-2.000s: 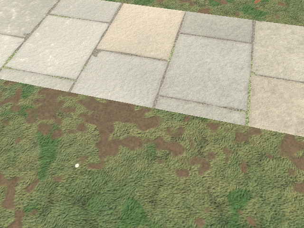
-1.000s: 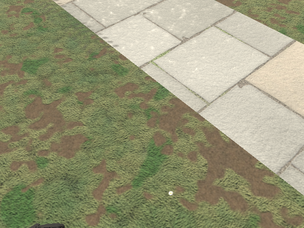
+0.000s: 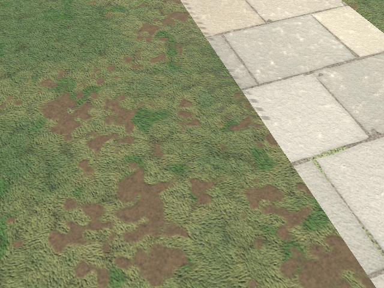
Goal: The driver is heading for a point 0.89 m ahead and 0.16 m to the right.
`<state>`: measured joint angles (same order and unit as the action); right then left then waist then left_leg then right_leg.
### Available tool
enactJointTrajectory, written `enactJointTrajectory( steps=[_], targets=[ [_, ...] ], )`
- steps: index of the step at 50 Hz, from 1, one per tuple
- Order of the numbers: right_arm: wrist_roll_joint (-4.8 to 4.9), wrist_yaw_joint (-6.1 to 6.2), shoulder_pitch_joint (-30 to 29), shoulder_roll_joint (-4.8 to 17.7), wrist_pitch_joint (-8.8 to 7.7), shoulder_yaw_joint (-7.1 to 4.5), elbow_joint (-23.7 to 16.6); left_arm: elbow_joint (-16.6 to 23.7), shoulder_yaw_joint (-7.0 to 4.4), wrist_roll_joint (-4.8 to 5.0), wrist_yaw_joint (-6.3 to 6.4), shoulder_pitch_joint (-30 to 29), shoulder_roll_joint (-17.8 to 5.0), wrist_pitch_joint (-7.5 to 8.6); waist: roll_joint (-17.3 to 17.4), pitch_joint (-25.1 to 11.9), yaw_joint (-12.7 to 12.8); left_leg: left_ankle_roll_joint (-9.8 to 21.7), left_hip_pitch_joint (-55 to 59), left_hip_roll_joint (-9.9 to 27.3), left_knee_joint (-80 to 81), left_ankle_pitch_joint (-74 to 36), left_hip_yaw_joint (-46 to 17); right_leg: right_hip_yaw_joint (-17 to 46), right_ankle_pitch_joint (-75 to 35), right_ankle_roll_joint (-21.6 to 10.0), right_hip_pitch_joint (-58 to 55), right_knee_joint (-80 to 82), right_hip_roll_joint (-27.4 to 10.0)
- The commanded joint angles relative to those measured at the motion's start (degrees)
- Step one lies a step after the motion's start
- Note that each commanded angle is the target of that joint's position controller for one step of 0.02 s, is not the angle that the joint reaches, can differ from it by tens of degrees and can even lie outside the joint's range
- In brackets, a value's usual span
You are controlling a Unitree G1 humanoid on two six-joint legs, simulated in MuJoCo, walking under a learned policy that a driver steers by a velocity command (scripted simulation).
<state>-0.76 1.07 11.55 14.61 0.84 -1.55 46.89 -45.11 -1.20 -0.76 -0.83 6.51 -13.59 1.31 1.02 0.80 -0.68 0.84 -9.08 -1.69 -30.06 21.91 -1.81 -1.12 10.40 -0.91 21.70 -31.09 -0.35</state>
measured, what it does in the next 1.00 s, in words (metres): walks ahead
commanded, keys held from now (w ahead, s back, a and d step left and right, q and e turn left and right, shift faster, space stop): no key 0.56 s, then w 0.44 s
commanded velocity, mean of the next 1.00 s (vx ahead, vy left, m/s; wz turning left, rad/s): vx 0.13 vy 0.00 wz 0.01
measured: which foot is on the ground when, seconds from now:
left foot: down 0.00-0.84, up 0.86-1.00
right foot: down 0.00-1.00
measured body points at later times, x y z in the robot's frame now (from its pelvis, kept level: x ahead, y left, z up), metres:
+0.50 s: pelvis +0.01 -0.01 +0.00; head +0.02 -0.01 +0.45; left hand +0.14 +0.24 -0.12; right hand +0.03 -0.27 -0.15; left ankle -0.07 +0.12 -0.73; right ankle +0.06 -0.11 -0.73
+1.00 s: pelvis +0.10 -0.05 +0.01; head +0.10 -0.05 +0.46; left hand +0.12 +0.22 -0.13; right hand +0.15 -0.31 -0.13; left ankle +0.05 +0.11 -0.64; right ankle +0.07 -0.12 -0.73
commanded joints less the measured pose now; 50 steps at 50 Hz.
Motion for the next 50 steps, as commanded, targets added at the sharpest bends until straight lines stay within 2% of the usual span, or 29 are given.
enactJointTrajectory(
  steps=[1,6,16,28,29,31,32,34,35,36,37,38,39,40,41,42,43,44,45,46,47,48,49,50],
  targets=[
    [0.09,0.56,3.35,6.89,1.02,-1.86,-1.03,2.87,-1.79,0.19,-0.3,-1.6,-7.89,1.0,-5.01,-6.01,-0.32,0.42,-2.71,2.96,4.14,-10.46,-2.61,8.15,-16.67,-4.77,-10.75,4.07,-6.65],
    [0.35,0.94,3.72,6.17,0.56,-1.96,1.91,0.94,-1.72,0.43,0.45,-1.9,-7.09,0.88,-2.54,-6.76,0.39,-0.18,-2.29,3.4,4.47,-15.24,-2.63,6.59,-22.15,-5.2,-14.07,1.95,-5.64],
    [0.31,1.57,5.09,5.2,0.37,-1.86,7.53,-3.09,-2.0,0.66,1.24,-4.51,-6.57,-0.48,-1.46,-1.99,0.27,-0.3,-3.22,3.36,6.66,-10.56,-1.85,5.65,-9.77,-4.27,-12.24,4.44,-3.83],
    [0.27,1.6,7.14,3.41,-1.03,-1.03,12.3,-7.81,-2.13,0.78,2.25,-4.29,-6.2,-1.42,-1.51,0.25,0.53,-0.29,-5.43,3.14,7.8,-6.62,-0.83,5.25,-3.17,-3.49,-12.29,5.81,-2.64],
    [0.33,1.6,8.34,2.92,-1.04,-0.92,12.97,-8.68,-2.09,0.82,2.31,-3.24,-5.95,-1.53,-1.54,-0.71,0.39,0.05,-5.25,2.77,8.19,-1.4,-0.37,4.82,3.98,-3.47,-12.54,6.15,-2.03],
    [0.81,1.8,8.18,4.06,-1.08,-1.23,12.61,-9.37,-2.61,1.34,2.45,-2.46,-7.14,-1.69,-0.75,1.92,0.49,2.26,-7.98,2.74,7.83,11.01,-0.89,4.06,21.82,-3.65,-9.0,5.73,-0.65],
    [0.95,1.89,8.59,4.14,-1.35,-1.24,12.22,-9.24,-2.68,1.35,2.42,-3.01,-7.33,-1.39,-1.05,3.67,0.04,3.46,-9.03,3.42,8.2,15.34,-1.88,4.67,26.59,-3.87,-6.32,5.82,-0.8],
    [1.36,1.85,11.39,4.54,-2.5,-1.37,12.58,-8.63,-2.55,1.69,1.97,-4.57,-6.26,0.03,0.5,6.19,-1.31,5.99,-8.03,6.3,11.2,19.22,-6.15,3.95,25.95,-3.4,-1.83,3.43,0.01],
    [1.57,1.73,13.7,5.83,-3.13,-1.76,13.22,-8.05,-2.46,1.85,1.58,-6.13,-5.42,0.96,3.55,7.02,-2.42,8.05,-5.1,9.6,14.78,21.29,-11.1,1.65,21.41,-2.27,1.73,-0.89,1.42],
    [1.83,1.61,14.43,7.94,-3.69,-2.43,13.53,-7.33,-2.29,2.19,1.08,-7.94,-4.31,1.94,8.18,8.65,-2.85,10.39,-1.95,14.69,19.46,22.17,-17.97,-2.09,13.79,-1.27,6.0,-7.09,2.88],
    [1.92,1.53,12.04,9.24,-4.25,-2.92,13.13,-7.0,-2.32,2.46,0.68,-7.99,-4.43,2.74,10.66,10.88,-1.89,11.96,-1.17,18.82,20.64,18.2,-22.21,-1.24,10.15,-1.9,8.69,-10.52,0.95],
    [2.0,1.39,10.76,8.15,-4.73,-2.8,12.6,-7.11,-2.5,2.51,0.32,-6.94,-5.18,3.41,9.57,10.94,-0.93,11.92,0.58,19.55,19.58,11.95,-21.71,-0.46,10.57,-2.67,9.84,-10.39,-0.34],
    [2.23,1.13,9.92,7.29,-4.99,-2.69,12.35,-7.45,-2.56,2.68,-0.03,-5.45,-5.14,3.96,8.55,10.45,0.22,10.84,1.74,18.66,17.66,5.73,-19.1,-0.96,11.3,-3.29,8.17,-7.13,-0.51],
    [2.44,0.79,8.71,7.02,-4.94,-2.64,11.95,-8.54,-2.7,2.87,-0.28,-2.39,-4.76,4.26,7.66,9.26,2.01,9.19,0.14,16.51,15.34,1.48,-15.28,-2.28,10.61,-3.7,1.81,-1.83,0.31],
    [2.21,0.5,7.09,7.01,-4.88,-2.56,11.22,-10.8,-3.41,2.89,-0.32,3.21,-5.57,4.24,6.83,6.74,4.45,7.39,-4.17,13.32,11.32,-5.92,-11.16,-3.19,7.74,-3.92,-9.17,1.42,2.33],
    [2.06,0.35,5.35,6.62,-5.11,-2.39,10.14,-13.09,-4.72,2.66,-0.24,10.38,-8.35,4.18,3.36,2.84,7.44,5.12,-9.7,9.29,1.73,-16.83,-6.29,1.92,5.99,-5.35,-20.28,3.37,0.7],
    [1.81,0.45,4.74,3.29,-5.75,-1.57,8.04,-14.78,-6.33,2.41,-0.27,18.25,-13.82,4.18,-10.8,-1.33,9.33,0.5,-21.29,1.28,-18.43,-15.51,2.25,21.96,11.2,-11.37,-31.71,11.46,-9.56],
    [1.74,0.55,4.85,2.41,-6.69,-1.25,6.84,-15.63,-5.31,2.01,-0.8,22.64,-12.82,4.41,-15.98,-5.66,9.45,-0.47,-29.52,-1.52,-34.16,8.6,-1.61,42.01,13.33,-16.71,-36.84,20.17,-19.8],
    [3.28,0.08,4.14,4.52,-7.21,-2.04,6.68,-14.77,-3.66,1.44,-0.83,17.37,-8.91,4.94,-9.54,-1.0,6.12,1.37,-34.06,2.09,-41.84,7.55,-5.47,40.0,15.18,-15.95,-32.17,20.1,-21.44],
    [3.79,-0.4,3.62,4.49,-7.54,-2.07,6.84,-13.02,-2.93,1.27,-0.95,12.53,-7.09,5.23,-6.27,2.06,4.27,3.02,-34.47,4.96,-42.75,2.11,-5.08,32.88,13.88,-14.2,-27.46,20.71,-19.19],
    [3.53,-0.48,3.05,4.16,-7.65,-2.28,6.88,-12.18,-2.45,1.15,-1.09,10.08,-6.39,5.32,-3.91,3.74,3.06,3.78,-34.51,7.2,-40.49,-2.95,-4.04,27.01,11.5,-12.69,-24.3,21.8,-17.17],
    [2.94,-0.42,2.46,4.65,-7.44,-2.82,6.85,-11.77,-1.91,0.94,-1.13,9.13,-5.53,5.26,-3.55,4.35,2.33,3.79,-32.83,8.86,-37.41,-6.48,-3.22,21.41,6.55,-11.13,-21.85,22.59,-14.72],
    [2.6,-0.52,2.8,4.61,-7.04,-3.13,6.94,-11.97,-1.51,0.65,-0.98,9.62,-4.83,4.91,-4.68,3.9,1.81,3.32,-30.5,9.43,-35.19,-8.6,-2.26,17.24,2.92,-10.19,-20.23,23.34,-12.7],
    [2.38,-0.65,2.64,3.9,-6.66,-3.18,6.92,-12.36,-1.39,0.58,-0.68,11.03,-5.06,4.65,-5.21,3.66,1.78,2.58,-29.83,9.63,-33.24,-9.87,-1.2,14.67,-0.66,-10.04,-19.77,23.84,-11.73]
  ],
)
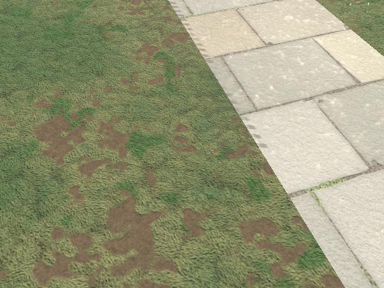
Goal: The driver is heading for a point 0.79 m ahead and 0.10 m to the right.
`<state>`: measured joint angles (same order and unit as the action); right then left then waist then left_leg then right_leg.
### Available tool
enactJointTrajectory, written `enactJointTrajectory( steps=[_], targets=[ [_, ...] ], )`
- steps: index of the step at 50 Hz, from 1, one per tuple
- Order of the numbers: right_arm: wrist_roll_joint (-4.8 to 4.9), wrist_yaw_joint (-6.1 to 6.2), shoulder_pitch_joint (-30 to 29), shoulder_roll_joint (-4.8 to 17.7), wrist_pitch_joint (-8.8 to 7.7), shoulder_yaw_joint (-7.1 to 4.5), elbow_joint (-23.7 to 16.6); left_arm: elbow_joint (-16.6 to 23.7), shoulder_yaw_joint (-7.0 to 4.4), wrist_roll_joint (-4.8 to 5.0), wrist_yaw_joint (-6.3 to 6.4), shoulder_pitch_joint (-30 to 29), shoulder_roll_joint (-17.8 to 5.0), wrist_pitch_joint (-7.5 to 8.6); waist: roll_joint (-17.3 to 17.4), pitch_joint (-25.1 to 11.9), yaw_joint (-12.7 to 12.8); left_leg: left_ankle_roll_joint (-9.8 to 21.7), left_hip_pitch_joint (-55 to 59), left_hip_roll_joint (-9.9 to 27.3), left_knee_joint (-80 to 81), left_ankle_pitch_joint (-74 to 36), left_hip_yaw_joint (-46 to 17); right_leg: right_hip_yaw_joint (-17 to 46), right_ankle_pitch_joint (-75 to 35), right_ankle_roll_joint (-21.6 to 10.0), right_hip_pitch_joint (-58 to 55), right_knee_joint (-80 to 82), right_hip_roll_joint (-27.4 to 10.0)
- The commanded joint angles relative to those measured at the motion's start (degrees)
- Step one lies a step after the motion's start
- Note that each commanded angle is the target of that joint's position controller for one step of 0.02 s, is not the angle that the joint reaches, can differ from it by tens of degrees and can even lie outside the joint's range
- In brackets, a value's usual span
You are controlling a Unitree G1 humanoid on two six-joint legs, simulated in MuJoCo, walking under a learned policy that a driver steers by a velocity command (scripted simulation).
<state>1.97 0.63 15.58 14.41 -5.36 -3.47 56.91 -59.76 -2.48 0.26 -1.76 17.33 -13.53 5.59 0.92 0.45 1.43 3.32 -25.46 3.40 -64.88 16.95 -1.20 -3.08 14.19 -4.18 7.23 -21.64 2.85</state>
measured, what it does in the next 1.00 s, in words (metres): walks ahead, turning right: left foot, then right foot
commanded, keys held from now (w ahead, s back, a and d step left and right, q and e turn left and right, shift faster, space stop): w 0.28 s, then w+e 0.72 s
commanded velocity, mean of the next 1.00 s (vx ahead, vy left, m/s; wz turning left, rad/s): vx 0.48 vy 0.00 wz -0.30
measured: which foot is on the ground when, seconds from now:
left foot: up 0.00-0.32, down 0.34-0.90, up 0.92-1.00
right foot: down 0.00-0.34, up 0.36-0.90, down 0.92-1.00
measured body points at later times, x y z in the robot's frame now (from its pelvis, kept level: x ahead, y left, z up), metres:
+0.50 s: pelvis +0.26 +0.08 -0.01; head +0.29 +0.08 +0.44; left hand +0.30 +0.35 -0.15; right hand +0.36 -0.19 -0.13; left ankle +0.32 +0.16 -0.74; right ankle +0.16 -0.07 -0.65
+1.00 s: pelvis +0.53 -0.02 -0.02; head +0.56 -0.04 +0.42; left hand +0.76 +0.19 -0.13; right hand +0.49 -0.30 -0.16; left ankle +0.40 +0.17 -0.64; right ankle +0.58 -0.10 -0.74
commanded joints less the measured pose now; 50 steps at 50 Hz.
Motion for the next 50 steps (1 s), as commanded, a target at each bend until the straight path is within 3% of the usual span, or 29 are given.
enactJointTrajectory(
  steps=[1,4,8,11,14,15,16,17,18,19,20,21,22,23,25,26,29,32,35,38,40,42,44,45,46,47,48,49,50],
  targets=[
    [-0.62,-0.28,-2.53,3.6,-0.13,-1.26,-3.52,1.86,-0.11,-0.42,0.64,1.64,-5.84,0.19,-4.69,4.17,-0.17,-0.87,-14.14,4.54,3.47,-6.25,-0.82,14.89,-7.67,-7.08,-5.25,14.87,-14.55],
    [-1.14,-0.25,-9.82,2.29,0.26,-0.79,-6.74,1.56,-0.35,-0.51,1.84,3.52,-8.27,-0.31,-3.33,5.62,0.84,-3.4,-16.81,4.26,14.05,-11.37,0.17,12.18,-12.01,-7.78,-4.39,16.22,-14.73],
    [-0.78,-1.16,-17.86,1.82,-0.02,0.1,-9.43,1.43,-0.65,-0.1,2.49,5.81,-9.07,-0.62,-4.48,6.66,2.66,-4.06,-12.19,1.89,27.35,-19.66,2.25,8.14,-12.39,-6.99,-2.44,17.38,-13.82],
    [-0.44,-2.11,-21.7,2.25,-0.25,0.46,-11.08,0.37,-0.91,0.58,2.52,8.28,-8.82,-0.98,-4.26,7.86,2.99,-2.83,-11.5,1.22,31.94,-20.57,1.66,7.33,-13.87,-6.78,-6.05,16.37,-15.85],
    [-0.28,-2.95,-21.49,4.32,-0.64,-0.03,-12.0,0.39,-1.59,0.75,2.59,7.67,-9.76,-1.59,-4.85,6.33,0.83,-0.37,-8.5,0.09,35.04,-16.38,1.65,6.73,-22.47,-5.48,-11.72,11.87,-17.99],
    [-0.39,-2.95,-19.18,5.76,-0.77,-0.67,-11.73,0.7,-1.81,0.68,2.55,7.19,-10.34,-1.81,-5.74,4.23,-0.86,0.49,-3.38,-1.46,35.24,-14.42,2.42,6.94,-31.76,-4.94,-12.16,8.07,-18.0],
    [-0.4,-2.73,-13.1,7.68,-0.84,-1.77,-10.3,1.04,-1.85,0.49,2.46,6.26,-10.54,-2.17,-6.53,0.24,-4.52,1.73,5.21,-3.33,35.53,-12.95,3.52,6.25,-41.48,-4.05,-11.44,0.41,-16.73],
    [-0.27,-2.19,-2.2,10.32,-0.78,-3.23,-7.21,1.74,-1.3,0.05,2.41,5.55,-9.37,-2.51,-6.27,-6.25,-9.56,3.39,19.99,-3.16,35.19,-12.49,2.99,4.67,-41.78,-2.25,-5.69,-12.08,-13.59],
    [-1.23,-1.39,8.38,15.24,-0.61,-4.36,-5.37,3.48,-0.1,-1.26,2.32,6.98,-6.45,-2.45,1.83,-16.05,-11.52,6.85,38.65,9.82,33.82,-8.66,-11.85,2.56,-20.85,-0.4,8.14,-31.61,-8.92],
    [-1.94,-2.05,9.68,16.32,-0.56,-4.12,-4.37,3.25,1.77,0.42,1.87,14.43,1.46,-1.3,16.85,-24.37,-6.52,14.77,51.57,21.41,44.64,6.53,-39.78,6.38,18.46,2.05,26.29,-48.9,0.72],
    [-1.58,-2.15,6.51,10.19,-0.92,-2.53,-5.08,3.38,-0.08,2.32,1.95,8.63,-6.4,-0.23,9.65,-17.36,-8.26,11.48,45.01,19.09,49.27,11.71,-38.73,11.96,17.84,1.19,31.2,-54.62,-2.38],
    [-1.44,-1.97,0.96,7.78,-1.25,-1.74,-5.92,5.37,-1.02,3.3,2.09,3.34,-8.99,0.29,7.54,-8.79,-7.01,8.63,36.45,17.52,50.44,9.0,-28.95,10.35,12.06,0.32,33.82,-54.81,-5.18],
    [-1.65,-2.03,-3.72,6.34,-1.59,-1.2,-6.6,5.57,-1.17,2.9,2.62,1.57,-8.54,0.29,3.07,-5.04,-4.88,7.4,27.99,15.71,52.01,1.8,-21.82,9.5,6.53,0.44,31.0,-52.58,-8.18],
    [-2.07,-2.16,-6.18,4.79,-1.9,-0.87,-6.57,5.36,-1.64,2.09,2.93,1.48,-7.67,-0.16,2.69,-2.57,-3.19,6.5,22.0,13.66,53.78,-3.08,-15.72,9.54,3.18,0.64,28.26,-49.65,-9.92],
    [-2.87,-2.2,-7.34,3.3,-2.21,-0.6,-5.63,4.86,-1.82,2.11,2.67,4.11,-4.96,-1.8,4.49,-1.52,-0.61,5.76,16.45,11.21,56.51,-7.01,-8.29,9.84,0.76,0.74,23.24,-47.04,-11.7],
    [-2.79,-2.04,-6.97,3.56,-2.36,-0.68,-5.12,5.11,-1.89,2.19,2.64,4.0,-4.18,-2.54,4.21,-0.54,-0.17,6.18,14.96,10.99,57.5,-8.8,-5.59,9.47,0.51,0.92,23.54,-46.31,-11.97],
    [-3.06,-1.0,-5.6,5.76,-2.45,-1.26,-4.28,7.77,-2.39,1.69,2.76,-0.74,-4.6,-3.77,2.52,2.54,-0.16,7.09,14.54,11.21,59.63,-11.75,-0.53,10.19,-5.43,2.01,29.87,-41.95,-12.34],
    [-3.26,0.03,-3.87,6.91,-2.0,-1.45,-4.05,9.63,-2.53,1.25,1.99,-4.87,-4.56,-3.24,1.48,3.5,-1.02,6.74,17.43,10.78,59.97,-14.84,3.91,9.99,-13.54,2.88,33.43,-33.32,-11.54],
    [-2.81,0.71,-1.99,8.16,-1.43,-1.63,-4.1,11.93,-1.86,0.86,0.75,-11.0,-3.53,-2.77,0.32,4.73,-3.09,5.89,19.85,10.43,60.15,-17.43,8.54,5.61,-18.5,2.84,32.96,-24.37,-10.84],
    [-2.22,0.92,2.17,8.96,-0.31,-1.97,-3.16,15.04,-1.12,0.83,-0.45,-16.96,-2.63,-2.64,-0.56,6.24,-5.45,5.74,26.73,12.09,57.88,-21.17,10.97,2.94,-17.14,1.85,35.7,-18.83,-10.23],
    [-1.75,0.85,3.47,9.65,0.7,-2.3,-3.0,17.12,-0.96,1.0,-1.32,-19.27,-2.76,-2.67,0.04,6.45,-5.74,5.37,31.2,13.36,54.96,-26.11,12.2,1.08,-13.14,0.85,36.55,-16.68,-9.37],
    [-1.38,0.96,2.12,11.05,1.53,-2.73,-3.81,18.5,-1.49,1.2,-2.01,-18.5,-4.13,-2.82,1.85,4.51,-3.82,4.25,33.1,13.81,49.67,-41.32,14.02,-1.86,-7.9,-0.92,31.71,-15.38,-6.67],
    [-1.07,1.29,0.49,12.73,2.43,-3.23,-4.85,17.91,-3.18,1.52,-2.08,-11.24,-7.3,-3.17,4.43,-0.96,1.05,2.93,32.93,13.36,37.38,-59.66,15.27,-4.98,-2.57,-3.48,20.38,-15.79,-1.98],
    [-0.75,1.36,-0.82,12.96,2.77,-3.17,-5.41,16.07,-4.89,1.7,-1.64,-2.77,-10.26,-3.2,3.97,-5.44,5.92,1.28,28.87,11.61,25.93,-59.44,16.29,-5.08,-5.3,-5.58,8.11,-11.89,0.48],
    [-1.42,1.41,-0.58,11.88,2.37,-2.66,-6.48,13.8,-7.1,1.62,-0.32,6.5,-15.14,-3.72,-0.87,-10.55,9.59,-1.55,15.64,9.09,8.96,-43.5,16.29,4.3,-5.14,-8.54,-9.35,-9.23,-3.5],
    [-3.28,0.35,4.3,2.2,0.62,0.03,-9.46,13.86,-7.85,1.8,0.22,5.41,-20.81,-3.57,-15.77,-14.26,2.08,-5.23,-10.73,-3.35,-11.16,12.76,11.24,36.9,2.5,-18.82,-27.27,-4.34,-18.2],
    [-0.86,-0.52,-1.05,5.83,-2.26,-0.2,-10.94,15.57,-6.45,0.69,-0.04,7.36,-17.11,-2.69,-9.53,-21.35,5.33,-4.04,-17.84,-5.53,-17.89,17.48,-3.05,51.94,7.03,-21.45,-31.66,4.62,-22.41],
    [1.18,-0.99,-6.77,8.21,-3.67,-0.88,-12.71,15.24,-5.5,0.22,-0.11,5.49,-13.53,-1.9,-6.78,-13.69,6.09,-2.28,-23.13,-2.42,-16.67,12.02,-4.19,43.72,2.56,-18.16,-27.63,5.96,-21.09],
    [0.67,-0.75,-7.23,8.01,-4.3,-0.71,-12.6,15.88,-4.88,0.68,-0.1,1.55,-11.3,-1.31,-2.42,-8.55,3.44,-1.34,-21.43,0.39,-11.5,6.73,-4.08,35.68,-3.03,-15.93,-18.99,5.54,-18.44]
  ],
)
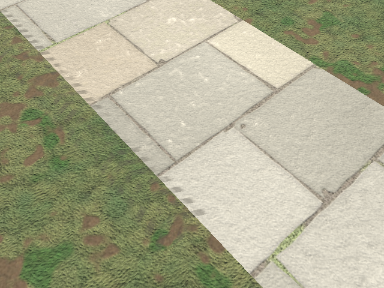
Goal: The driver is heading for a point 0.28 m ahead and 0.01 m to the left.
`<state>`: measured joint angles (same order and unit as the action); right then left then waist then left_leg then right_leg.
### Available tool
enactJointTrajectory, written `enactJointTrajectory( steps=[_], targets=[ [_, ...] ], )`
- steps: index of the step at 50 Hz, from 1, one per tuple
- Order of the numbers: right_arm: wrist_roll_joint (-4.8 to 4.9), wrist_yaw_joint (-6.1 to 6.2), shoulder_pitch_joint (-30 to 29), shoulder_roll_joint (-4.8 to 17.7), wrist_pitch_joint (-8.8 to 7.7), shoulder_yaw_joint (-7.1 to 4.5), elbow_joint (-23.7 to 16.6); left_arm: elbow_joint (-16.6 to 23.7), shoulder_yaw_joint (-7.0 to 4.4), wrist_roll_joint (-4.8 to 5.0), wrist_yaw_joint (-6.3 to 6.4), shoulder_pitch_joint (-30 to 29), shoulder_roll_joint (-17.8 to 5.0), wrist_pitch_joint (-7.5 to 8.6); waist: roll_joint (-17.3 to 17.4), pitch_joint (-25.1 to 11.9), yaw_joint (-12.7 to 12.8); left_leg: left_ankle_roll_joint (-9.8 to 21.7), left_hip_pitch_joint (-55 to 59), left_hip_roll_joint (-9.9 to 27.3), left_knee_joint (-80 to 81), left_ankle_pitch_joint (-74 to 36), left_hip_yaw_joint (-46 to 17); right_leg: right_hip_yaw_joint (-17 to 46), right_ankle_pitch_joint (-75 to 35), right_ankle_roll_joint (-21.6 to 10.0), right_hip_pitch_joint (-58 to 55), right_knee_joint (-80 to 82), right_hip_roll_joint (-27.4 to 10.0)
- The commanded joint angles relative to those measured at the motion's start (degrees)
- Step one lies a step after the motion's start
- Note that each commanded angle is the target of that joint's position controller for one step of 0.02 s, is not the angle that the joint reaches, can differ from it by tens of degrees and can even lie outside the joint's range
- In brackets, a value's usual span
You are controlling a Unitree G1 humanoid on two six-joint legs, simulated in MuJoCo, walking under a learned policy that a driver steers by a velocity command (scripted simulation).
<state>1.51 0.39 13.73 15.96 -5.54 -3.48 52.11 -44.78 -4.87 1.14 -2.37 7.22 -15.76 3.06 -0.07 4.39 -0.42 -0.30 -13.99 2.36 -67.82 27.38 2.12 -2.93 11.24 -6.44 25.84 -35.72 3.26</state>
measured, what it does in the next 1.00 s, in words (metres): walks ahead: left foot, then right foot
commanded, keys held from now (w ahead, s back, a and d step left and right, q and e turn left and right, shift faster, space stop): w+e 0.04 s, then w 0.02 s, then no key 0.94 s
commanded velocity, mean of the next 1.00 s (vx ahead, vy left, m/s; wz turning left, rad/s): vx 0.15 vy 0.00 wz -0.16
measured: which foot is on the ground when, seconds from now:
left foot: up 0.00-0.34, down 0.36-1.00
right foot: down 0.00-0.40, up 0.42-0.62, down 0.64-1.00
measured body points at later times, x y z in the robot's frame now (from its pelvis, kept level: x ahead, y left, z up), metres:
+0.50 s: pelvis +0.23 +0.03 +0.01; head +0.26 +0.03 +0.45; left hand +0.35 +0.29 -0.12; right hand +0.36 -0.24 -0.10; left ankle +0.35 +0.11 -0.72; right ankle +0.13 -0.08 -0.67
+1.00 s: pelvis +0.30 -0.01 +0.01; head +0.31 -0.01 +0.46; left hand +0.39 +0.24 -0.13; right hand +0.37 -0.28 -0.12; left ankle +0.36 +0.11 -0.72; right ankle +0.24 -0.12 -0.72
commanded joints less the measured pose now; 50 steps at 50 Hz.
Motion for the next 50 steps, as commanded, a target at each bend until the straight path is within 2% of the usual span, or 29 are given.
enactJointTrajectory(
  steps=[1,2,3,5,7,9,11,14,17,18,19,20,21,22,23,24,25,26,28,31,32,33,34,35,36,38,40,44,50],
  targets=[
    [-0.41,-0.04,-4.87,6.91,-4.01,-1.19,-6.94,2.0,-1.92,-0.18,0.53,7.17,-7.08,1.42,0.68,-9.44,2.6,1.92,-28.51,3.33,-3.38,-6.58,-7.25,29.68,-5.96,-12.01,-29.1,19.98,-16.44],
    [-1.02,0.02,-3.49,7.66,-3.22,-1.73,-6.64,3.09,-1.31,-0.7,0.74,4.73,-5.61,1.57,0.13,-8.54,0.57,1.46,-24.07,4.61,-0.42,-8.5,-7.7,26.28,-10.41,-11.32,-23.68,21.17,-14.8],
    [-1.18,-0.09,-2.33,7.51,-2.28,-1.91,-6.47,3.47,-1.09,-0.93,0.97,3.96,-5.38,1.6,-0.17,-8.14,-0.54,0.72,-21.72,5.18,1.81,-9.63,-7.37,24.4,-12.95,-11.12,-20.71,22.29,-14.28],
    [-1.98,0.17,-2.55,6.04,-0.94,-1.69,-6.77,3.33,-1.25,-0.85,1.7,4.35,-6.87,1.77,0.02,-6.17,-1.25,-1.5,-20.15,4.82,6.62,-11.24,-5.24,18.8,-28.52,-10.92,-15.77,22.32,-13.43],
    [-2.48,0.43,-5.39,4.38,-0.42,-1.11,-8.05,2.6,-1.51,-1.0,2.66,5.82,-8.21,1.47,-1.16,-5.16,-0.75,-2.89,-19.09,3.32,14.78,-17.26,-3.25,12.8,-38.91,-9.06,-12.68,21.27,-10.65],
    [-2.39,0.06,-8.46,2.88,-0.51,-0.4,-8.75,2.09,-1.37,-0.72,3.27,6.97,-7.9,0.69,-3.08,-5.85,0.9,-2.65,-15.42,1.24,25.15,-26.76,-1.87,8.43,-38.89,-5.98,-11.53,19.91,-7.33],
    [-1.96,-0.62,-11.76,2.87,-0.83,-0.15,-9.62,1.16,-1.18,-0.59,3.66,9.51,-7.79,0.1,-4.19,-7.14,3.25,-2.14,-12.93,-0.68,32.18,-35.51,-1.41,8.54,-34.87,-4.16,-13.24,19.1,-7.25],
    [-2.06,-1.38,-13.69,4.23,-1.01,-0.35,-10.37,-0.03,-0.63,-0.89,3.84,10.27,-6.95,-0.26,-5.23,-7.13,3.89,-0.64,-12.77,-1.22,37.24,-36.27,-2.96,11.81,-29.92,-3.6,-17.79,16.62,-9.89],
    [-2.92,-1.72,-9.62,6.66,-1.78,-1.18,-9.0,-0.57,-0.29,-1.09,3.98,8.54,-6.32,-0.56,-5.51,-7.89,1.08,2.32,-10.12,-1.58,41.33,-32.17,-3.43,14.97,-31.49,-2.61,-22.6,9.34,-11.54],
    [-3.43,-1.57,-6.18,7.33,-2.16,-1.44,-7.85,-0.48,-0.08,-1.05,3.98,7.87,-5.97,-0.62,-4.39,-9.24,-0.92,3.59,-4.42,-1.47,45.18,-40.16,-2.87,14.03,-32.76,-0.97,-22.31,4.34,-9.2],
    [-4.51,-1.3,-3.84,10.13,-2.45,-1.82,-7.77,0.16,0.4,-1.93,3.8,10.28,-4.6,-0.4,0.35,-14.45,-0.06,6.61,7.35,4.81,41.35,-62.14,-8.36,13.06,-23.55,1.26,-17.49,-3.99,-5.21],
    [-5.03,-1.1,-1.7,10.23,-1.73,-1.47,-7.84,-1.44,1.17,-1.73,3.64,18.0,-2.65,-0.09,9.41,-21.85,1.2,16.22,22.44,15.86,37.96,-77.53,-18.88,11.83,1.15,5.0,-6.58,-18.0,-0.49],
    [-3.5,-1.31,0.83,4.84,-0.56,-0.31,-6.48,-2.62,1.18,-0.87,3.3,19.13,-4.13,-0.66,13.56,-26.94,-0.36,21.09,25.48,20.98,40.28,-71.84,-26.99,11.27,29.07,7.35,-1.55,-26.36,0.79],
    [-1.92,-1.65,-0.75,4.08,0.25,0.21,-6.57,-1.88,0.29,-0.08,3.22,15.61,-7.77,-1.69,8.04,-22.79,-0.9,19.61,20.19,19.63,43.48,-52.58,-28.49,12.8,29.77,7.99,1.37,-29.44,-1.36],
    [-1.67,-1.56,-4.15,3.95,1.09,0.4,-7.01,-1.26,0.05,0.12,3.63,11.43,-7.7,-3.1,4.68,-16.84,-0.49,16.9,13.84,17.29,46.24,-37.78,-26.22,11.19,26.88,8.89,3.31,-30.71,-3.02],
    [-2.05,-1.53,-8.01,3.58,1.73,0.8,-7.47,-1.12,0.02,-0.22,3.99,10.06,-6.88,-4.51,3.97,-11.95,0.72,14.93,6.05,15.48,49.47,-26.63,-23.45,9.94,24.66,9.34,2.75,-27.26,-4.7],
    [-2.56,-1.35,-10.87,4.01,2.27,0.72,-7.87,-1.15,-0.02,-0.62,4.41,9.6,-6.32,-5.63,5.79,-9.38,1.78,12.94,0.04,13.3,52.2,-17.53,-21.33,9.14,21.96,9.53,-0.19,-22.02,-6.13],
    [-2.96,-1.21,-12.94,4.84,2.94,0.38,-7.87,-1.67,0.38,-0.77,4.66,10.41,-4.73,-6.12,7.99,-7.54,2.7,11.31,-5.14,10.32,54.07,-13.43,-17.65,7.22,20.17,9.69,-4.39,-15.96,-5.83],
    [-3.11,-0.73,-12.63,4.99,3.53,0.14,-7.2,-3.41,0.85,-1.25,4.82,12.0,-2.86,-5.67,9.41,-8.8,2.65,10.67,-7.47,7.81,54.14,-14.22,-13.09,4.97,14.15,9.2,-11.11,-7.63,-4.96],
    [-1.71,-0.11,-11.22,4.14,3.83,0.46,-5.72,-5.44,0.77,-1.96,4.28,13.29,-2.46,-4.97,7.01,-10.72,3.62,8.43,-8.38,6.44,52.16,-5.94,-10.3,2.67,0.43,7.08,-19.25,4.98,-3.8],
    [-1.77,-0.15,-9.77,2.84,3.78,0.96,-4.94,-4.78,0.8,-2.8,4.25,11.76,-3.19,-4.88,5.26,-9.53,3.1,5.7,-9.66,5.28,51.7,-0.59,-9.73,4.92,-1.14,5.85,-19.79,7.75,-5.63],
    [-2.27,-0.27,-9.09,2.52,3.76,1.16,-4.61,-3.48,0.62,-3.05,4.53,9.73,-5.46,-4.78,2.09,-7.1,1.67,3.24,-10.22,3.41,49.06,1.69,-8.18,9.62,2.33,3.99,-17.21,11.72,-9.7],
    [-2.33,-0.29,-8.36,2.29,3.86,0.88,-4.86,-4.45,0.19,-2.35,4.52,8.01,-7.32,-4.48,-5.29,-4.5,-1.33,1.38,-4.25,-0.34,47.32,-3.23,-3.77,10.18,15.46,2.32,-6.88,12.85,-9.21],
    [-2.8,-0.09,-9.39,2.8,3.83,0.88,-4.4,-4.19,0.78,-2.19,4.39,6.35,-4.72,-3.75,-5.48,-3.3,-0.69,0.72,0.49,-0.5,44.44,-8.24,-3.47,9.69,19.37,3.02,-2.75,14.94,-8.22],
    [-2.55,0.06,-8.75,2.63,3.79,0.77,-3.94,-4.69,1.11,-2.38,4.4,5.94,-3.71,-3.02,-5.79,-3.15,-1.1,1.22,2.26,-0.45,43.23,-11.4,-3.34,9.39,17.99,4.22,-1.93,15.48,-8.15],
    [-2.2,0.46,-7.32,2.9,3.88,0.64,-2.49,-5.23,1.04,-2.01,4.3,6.02,-3.98,-1.75,-4.12,-3.18,-0.91,2.4,1.91,-0.12,42.15,-16.22,-3.7,8.29,10.03,5.7,-4.49,13.86,-7.41],
    [-2.05,0.37,-6.96,2.53,3.78,0.65,-1.52,-6.41,1.1,-1.63,4.32,8.26,-3.96,-1.14,-2.45,-4.7,-0.13,2.81,1.82,-0.01,41.4,-21.53,-3.58,7.63,3.24,5.72,-7.74,11.84,-7.11],
    [-1.71,0.3,-7.08,2.53,4.05,0.52,0.09,-7.87,1.29,-1.38,4.4,9.56,-3.67,-1.33,-0.97,-6.08,0.53,2.65,3.05,0.02,39.97,-27.9,-3.34,6.79,-3.6,5.28,-10.35,10.16,-6.63],
    [-1.49,0.81,-6.87,3.17,4.95,0.29,2.54,-9.51,1.55,-1.26,4.34,9.26,-3.25,-1.74,-0.02,-6.28,0.58,2.48,4.32,0.12,38.97,-31.2,-3.4,5.99,-8.56,5.16,-11.91,9.67,-6.19]
  ],
)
